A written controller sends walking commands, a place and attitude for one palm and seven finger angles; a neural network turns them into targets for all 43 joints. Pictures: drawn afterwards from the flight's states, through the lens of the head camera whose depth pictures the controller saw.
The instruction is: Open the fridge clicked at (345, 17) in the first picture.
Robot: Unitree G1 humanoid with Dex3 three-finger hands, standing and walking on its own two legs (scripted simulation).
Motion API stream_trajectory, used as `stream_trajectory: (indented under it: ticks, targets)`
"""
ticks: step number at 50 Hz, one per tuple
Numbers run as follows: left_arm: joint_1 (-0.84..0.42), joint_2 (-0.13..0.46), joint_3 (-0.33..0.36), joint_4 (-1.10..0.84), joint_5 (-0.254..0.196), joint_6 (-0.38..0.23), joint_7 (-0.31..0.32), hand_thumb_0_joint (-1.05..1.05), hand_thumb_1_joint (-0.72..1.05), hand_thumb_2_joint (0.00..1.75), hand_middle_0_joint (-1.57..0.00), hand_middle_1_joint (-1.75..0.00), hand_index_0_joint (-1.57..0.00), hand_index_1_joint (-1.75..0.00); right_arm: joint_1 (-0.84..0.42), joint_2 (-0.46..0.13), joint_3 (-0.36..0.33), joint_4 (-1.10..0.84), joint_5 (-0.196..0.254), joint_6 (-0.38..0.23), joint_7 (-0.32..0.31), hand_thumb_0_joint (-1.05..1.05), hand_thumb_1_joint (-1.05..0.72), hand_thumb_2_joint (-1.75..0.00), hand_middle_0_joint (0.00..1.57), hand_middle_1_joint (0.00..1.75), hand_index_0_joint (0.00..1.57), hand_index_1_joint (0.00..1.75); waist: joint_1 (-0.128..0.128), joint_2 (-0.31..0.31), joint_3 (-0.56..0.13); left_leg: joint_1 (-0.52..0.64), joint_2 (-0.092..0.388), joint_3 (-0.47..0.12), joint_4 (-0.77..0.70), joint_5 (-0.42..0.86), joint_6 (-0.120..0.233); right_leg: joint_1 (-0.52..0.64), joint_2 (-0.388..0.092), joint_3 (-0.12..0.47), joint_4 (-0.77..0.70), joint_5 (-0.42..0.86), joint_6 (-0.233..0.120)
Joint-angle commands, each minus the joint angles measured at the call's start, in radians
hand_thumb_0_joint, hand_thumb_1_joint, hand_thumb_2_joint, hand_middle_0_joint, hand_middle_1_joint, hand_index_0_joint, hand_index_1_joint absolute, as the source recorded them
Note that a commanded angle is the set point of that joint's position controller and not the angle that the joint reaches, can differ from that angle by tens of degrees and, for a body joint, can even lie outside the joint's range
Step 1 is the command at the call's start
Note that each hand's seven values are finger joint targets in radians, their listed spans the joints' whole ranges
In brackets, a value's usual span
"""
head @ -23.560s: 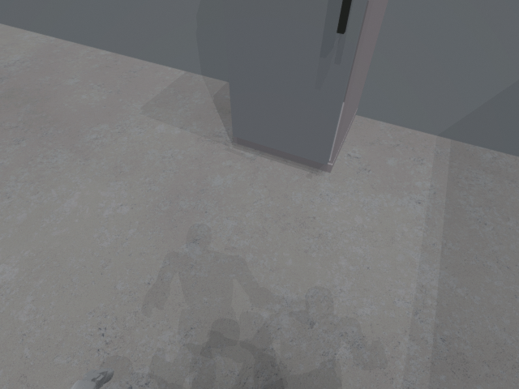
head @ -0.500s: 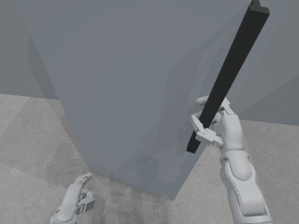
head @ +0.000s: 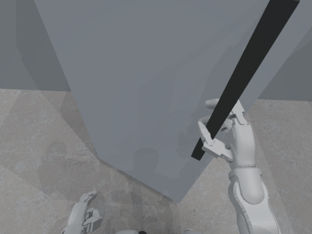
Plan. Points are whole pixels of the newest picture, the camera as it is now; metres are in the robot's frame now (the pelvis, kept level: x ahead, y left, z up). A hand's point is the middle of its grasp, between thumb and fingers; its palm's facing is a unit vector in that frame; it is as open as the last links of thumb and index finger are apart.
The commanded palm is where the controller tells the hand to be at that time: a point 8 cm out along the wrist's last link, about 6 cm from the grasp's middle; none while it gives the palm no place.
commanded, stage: walk backward, drawing the door open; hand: right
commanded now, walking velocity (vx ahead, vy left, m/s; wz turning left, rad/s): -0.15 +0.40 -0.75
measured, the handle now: (225, 102) +0.34 -0.08 +0.20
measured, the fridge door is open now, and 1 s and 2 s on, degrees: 28 53 71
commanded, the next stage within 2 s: stop walking and hold the door back in 1.40 s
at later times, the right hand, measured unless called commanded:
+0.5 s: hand (172, 171) +0.22 +0.01 +0.14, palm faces +0.35 +0.92 -0.17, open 7.1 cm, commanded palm +0.17 -0.03 +0.15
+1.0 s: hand (113, 201) +0.15 +0.10 +0.14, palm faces +0.84 +0.48 -0.25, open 6.7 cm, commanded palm +0.09 +0.10 +0.14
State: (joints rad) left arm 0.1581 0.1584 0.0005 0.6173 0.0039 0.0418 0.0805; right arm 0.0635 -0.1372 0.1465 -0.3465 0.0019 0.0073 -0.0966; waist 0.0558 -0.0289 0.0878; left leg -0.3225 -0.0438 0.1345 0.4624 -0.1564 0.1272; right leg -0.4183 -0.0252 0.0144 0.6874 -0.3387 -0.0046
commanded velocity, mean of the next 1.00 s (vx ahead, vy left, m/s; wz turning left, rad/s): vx -0.17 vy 0.36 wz -0.73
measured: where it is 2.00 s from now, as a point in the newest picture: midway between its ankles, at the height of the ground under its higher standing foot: (33, 217)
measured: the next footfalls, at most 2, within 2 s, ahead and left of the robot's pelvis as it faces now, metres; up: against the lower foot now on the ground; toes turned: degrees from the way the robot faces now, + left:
right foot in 0.14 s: +0.00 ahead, -0.09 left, +0.00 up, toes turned -12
left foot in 0.40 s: +0.07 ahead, +0.33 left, +0.00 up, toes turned -20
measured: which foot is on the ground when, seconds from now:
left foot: down 0.00-0.12, up 0.14-0.38, down 0.40-0.58, up 0.60-0.86, down 0.88-1.00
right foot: up 0.00-0.12, down 0.14-0.40, up 0.42-0.58, down 0.60-0.88, up 0.90-1.00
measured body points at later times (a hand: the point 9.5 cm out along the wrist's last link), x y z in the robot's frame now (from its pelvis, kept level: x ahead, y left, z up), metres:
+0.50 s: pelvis -0.02 +0.21 -0.01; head +0.07 +0.19 +0.43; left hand +0.25 +0.35 -0.12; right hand +0.19 -0.04 +0.15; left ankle +0.03 +0.34 -0.74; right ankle -0.07 +0.06 -0.69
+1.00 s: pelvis +0.08 +0.43 -0.01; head +0.14 +0.40 +0.43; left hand +0.38 +0.46 -0.12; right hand +0.11 +0.08 +0.15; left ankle +0.20 +0.51 -0.74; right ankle -0.02 +0.33 -0.65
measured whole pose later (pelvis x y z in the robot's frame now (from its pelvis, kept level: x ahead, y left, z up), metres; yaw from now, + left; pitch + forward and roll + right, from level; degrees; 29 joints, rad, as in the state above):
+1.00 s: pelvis +0.08 +0.43 -0.01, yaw -47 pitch -1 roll +0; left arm 0.10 0.20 0.03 0.65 0.00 -0.07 0.09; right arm 0.15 -0.23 -0.17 -0.41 0.05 -0.06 -0.10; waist 0.02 -0.04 0.17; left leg -0.31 0.08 0.08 0.63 -0.30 -0.02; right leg -0.54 -0.04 0.02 1.21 -0.60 0.04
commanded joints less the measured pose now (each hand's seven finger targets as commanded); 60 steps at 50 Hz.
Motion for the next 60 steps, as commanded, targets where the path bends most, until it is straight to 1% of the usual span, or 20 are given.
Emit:
stream_trajectory:
  ticks: [1,5,7,9,13,17,21,24,28,30,32,37,40,42,44,48,54,55,57,60]
  targets:
    - [-0.088,0.044,0.028,-0.154,0.020,-0.119,0.018,0.00,0.90,0.90,-0.20,-0.30,-0.20,-0.30,-0.218,-0.068,-0.055,-0.327,-0.047,-0.132,0.026,0.00,-0.90,-0.90,0.45,1.40,0.45,1.40,-0.024,0.159,-0.308,0.110,0.242,-0.030,-0.204,0.030,-0.063,0.056,0.020,-0.132,0.289,-0.106,0.013]
    - [0.033,0.055,0.026,-0.125,0.007,-0.194,0.025,0.00,0.90,0.90,-0.20,-0.30,-0.20,-0.30,-0.283,-0.037,0.018,-0.389,-0.028,-0.158,0.040,0.00,-0.90,-0.90,0.45,1.40,0.45,1.40,0.077,0.022,-0.265,-0.049,0.075,0.096,0.168,0.265,-0.228,0.405,-0.034,-0.085,-0.380,0.108,-0.027]
    - [-0.052,0.143,0.042,-0.170,0.059,-0.203,0.007,0.00,0.90,0.90,-0.20,-0.30,-0.20,-0.30,-0.242,-0.055,0.015,-0.308,-0.065,-0.202,0.036,0.00,-0.90,-0.90,0.45,1.40,0.45,1.40,0.008,-0.257,-0.262,-0.399,0.089,-0.226,0.871,-0.324,-0.262,0.475,-0.609,0.758,-0.469,0.580,-0.229]
    - [-0.126,0.171,0.063,-0.171,0.047,-0.191,-0.007,0.00,0.90,0.90,-0.20,-0.30,-0.20,-0.30,-0.267,-0.073,-0.017,-0.365,-0.073,-0.202,0.065,0.00,-0.90,-0.90,0.45,1.40,0.45,1.40,-0.008,0.051,-0.237,-0.421,0.122,-0.321,0.891,-0.309,-0.161,0.429,-0.588,0.611,-0.369,0.703,-0.252]
    - [-0.137,0.152,0.074,-0.131,0.011,-0.222,-0.037,0.00,0.90,0.90,-0.20,-0.30,-0.20,-0.30,-0.268,-0.005,-0.004,-0.338,-0.025,-0.199,0.057,0.00,-0.90,-0.90,0.45,1.40,0.45,1.40,-0.043,-0.078,-0.214,0.022,0.085,-0.185,0.375,-0.159,-0.160,0.115,-0.264,0.163,-0.302,0.323,-0.075]
    - [-0.081,0.136,0.078,-0.130,-0.023,-0.206,-0.049,0.00,0.90,0.90,-0.20,-0.30,-0.20,-0.30,-0.289,-0.044,-0.030,-0.347,-0.034,-0.194,0.052,0.00,-0.90,-0.90,0.45,1.40,0.45,1.40,-0.003,-0.219,-0.289,0.214,-0.020,-0.014,0.047,-0.155,-0.208,0.142,-0.134,0.168,-0.311,0.031,-0.046]
    - [-0.128,0.033,0.049,-0.126,-0.031,-0.197,-0.032,0.00,0.90,0.90,-0.20,-0.30,-0.20,-0.30,-0.275,-0.195,-0.181,-0.441,-0.020,-0.216,0.034,0.00,-0.90,-0.90,0.45,1.40,0.45,1.40,-0.047,0.209,-0.336,0.270,0.303,-0.133,-0.067,0.388,-0.035,-0.083,0.069,-0.096,0.330,-0.230,0.050]
    - [-0.166,0.050,0.053,-0.135,-0.012,-0.210,0.008,0.00,0.90,0.90,-0.20,-0.30,-0.20,-0.30,-0.224,-0.116,-0.150,-0.420,-0.022,-0.203,0.055,0.00,-0.90,-0.90,0.45,1.40,0.45,1.40,-0.061,0.284,-0.300,0.304,0.370,-0.145,0.037,0.646,0.079,-0.124,-0.022,-0.041,0.520,-0.319,0.021]
    - [-0.068,0.071,0.041,-0.122,-0.002,-0.209,0.016,0.00,0.90,0.90,-0.20,-0.30,-0.20,-0.30,-0.224,-0.078,-0.114,-0.400,0.018,-0.218,0.065,0.00,-0.90,-0.90,0.45,1.40,0.45,1.40,0.044,0.043,-0.294,-0.072,0.179,0.046,0.491,0.318,-0.079,0.432,-0.063,-0.042,-0.309,0.297,0.018]
    - [-0.036,0.167,0.075,-0.123,0.033,-0.225,-0.002,0.00,0.90,0.90,-0.20,-0.30,-0.20,-0.30,-0.273,-0.105,-0.114,-0.418,-0.027,-0.256,0.065,0.00,-0.90,-0.90,0.45,1.40,0.45,1.40,0.013,-0.109,-0.376,-0.454,0.063,-0.183,0.796,-0.449,-0.167,0.733,-0.565,0.744,-0.324,0.988,-0.172]
    - [-0.106,0.166,0.083,-0.152,0.027,-0.211,-0.009,0.00,0.90,0.90,-0.20,-0.30,-0.20,-0.30,-0.285,-0.144,-0.183,-0.458,-0.022,-0.261,0.049,0.00,-0.90,-0.90,0.45,1.40,0.45,1.40,-0.004,-0.016,-0.316,-0.466,0.090,-0.249,0.773,-0.371,-0.166,0.629,-0.549,0.636,-0.324,0.792,-0.258]
    - [-0.107,0.149,0.085,-0.117,0.011,-0.216,-0.018,0.00,0.90,0.90,-0.20,-0.30,-0.20,-0.30,-0.199,-0.119,-0.212,-0.386,0.001,-0.196,0.043,0.00,-0.90,-0.90,0.45,1.40,0.45,1.40,-0.050,-0.257,-0.277,0.022,0.074,-0.168,0.379,-0.122,-0.171,0.212,-0.242,0.108,-0.308,0.343,-0.063]
    - [-0.102,0.140,0.072,-0.149,-0.017,-0.209,-0.014,0.00,0.90,0.90,-0.20,-0.30,-0.20,-0.30,-0.202,-0.161,-0.259,-0.352,0.011,-0.187,0.023,0.00,-0.90,-0.90,0.45,1.40,0.45,1.40,-0.050,-0.288,-0.296,0.220,0.010,-0.049,0.148,-0.128,-0.195,0.108,-0.193,0.108,-0.288,0.064,-0.066]
    - [-0.082,0.112,0.060,-0.156,-0.034,-0.197,-0.011,0.00,0.90,0.90,-0.20,-0.30,-0.20,-0.30,-0.194,-0.221,-0.308,-0.366,0.014,-0.184,0.012,0.00,-0.90,-0.90,0.45,1.40,0.45,1.40,-0.046,-0.073,-0.293,0.249,0.041,-0.046,-0.055,-0.100,-0.193,0.089,-0.067,0.041,-0.114,-0.098,-0.017]
    - [-0.128,0.056,0.046,-0.165,-0.025,-0.191,0.001,0.00,0.90,0.90,-0.20,-0.30,-0.20,-0.30,-0.157,-0.337,-0.414,-0.397,0.016,-0.177,-0.006,0.00,-0.90,-0.90,0.45,1.40,0.45,1.40,-0.078,0.402,-0.296,0.157,0.379,-0.360,-0.187,0.010,-0.032,-0.088,0.066,-0.040,0.482,-0.305,0.031]
    - [-0.152,0.064,0.043,-0.146,-0.003,-0.176,0.011,0.00,0.90,0.90,-0.20,-0.30,-0.20,-0.30,-0.063,-0.282,-0.420,-0.421,0.027,-0.205,-0.016,0.00,-0.90,-0.90,0.45,1.40,0.45,1.40,-0.068,0.186,-0.267,0.293,0.401,-0.193,0.007,0.530,0.077,-0.179,-0.027,-0.036,0.619,-0.294,0.050]
    - [-0.077,0.088,0.035,-0.166,0.012,-0.159,0.038,0.00,0.90,0.90,-0.20,-0.30,-0.20,-0.30,-0.035,-0.256,-0.401,-0.409,0.058,-0.194,-0.009,0.00,-0.90,-0.90,0.45,1.40,0.45,1.40,-0.030,0.151,-0.285,0.131,0.281,0.009,0.172,0.370,-0.025,0.192,-0.007,-0.159,-0.132,0.017,0.045]
    - [-0.036,0.100,0.046,-0.164,0.011,-0.163,0.042,0.00,0.90,0.90,-0.20,-0.30,-0.20,-0.30,-0.055,-0.241,-0.375,-0.428,0.058,-0.195,-0.007,0.00,-0.90,-0.90,0.45,1.40,0.45,1.40,0.004,0.060,-0.311,-0.045,0.249,0.009,0.340,0.191,-0.068,0.409,-0.069,-0.075,-0.252,0.183,0.020]
    - [-0.034,0.159,0.055,-0.166,0.020,-0.179,0.032,0.00,0.90,0.90,-0.20,-0.30,-0.20,-0.30,-0.082,-0.251,-0.351,-0.428,0.026,-0.221,-0.003,0.00,-0.90,-0.90,0.45,1.40,0.45,1.40,-0.039,-0.268,-0.330,-0.398,0.089,-0.132,0.716,-0.511,-0.185,0.635,-0.571,0.676,-0.369,0.925,-0.194]
    - [-0.073,0.149,0.058,-0.143,0.020,-0.197,0.011,0.00,0.90,0.90,-0.20,-0.30,-0.20,-0.30,-0.143,-0.349,-0.434,-0.521,0.009,-0.234,0.011,0.00,-0.90,-0.90,0.45,1.40,0.45,1.40,-0.030,-0.195,-0.279,-0.319,0.117,-0.236,0.719,-0.299,-0.181,0.436,-0.440,0.449,-0.361,0.585,-0.174]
